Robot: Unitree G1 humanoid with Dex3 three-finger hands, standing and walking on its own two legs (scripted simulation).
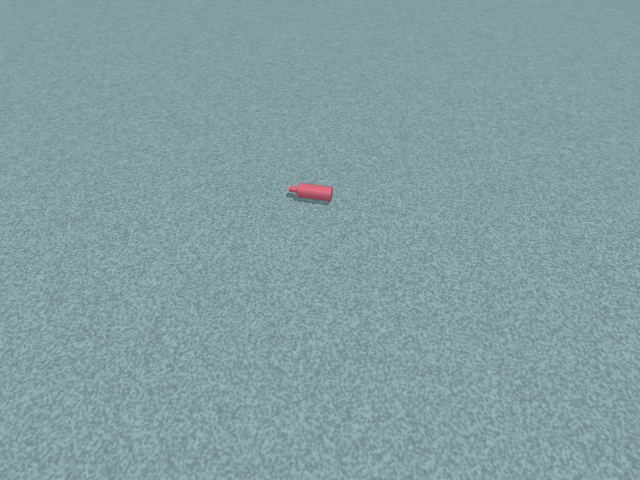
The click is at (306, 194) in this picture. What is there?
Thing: lying bottle
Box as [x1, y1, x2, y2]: [289, 183, 332, 200]
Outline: 289,186 289,191 295,191 298,196 324,200 330,200 332,187 306,183 299,183 297,187
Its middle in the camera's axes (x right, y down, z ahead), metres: -0.04 -0.23 +1.80
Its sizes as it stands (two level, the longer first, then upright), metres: 0.195 0.066 0.066
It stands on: the floor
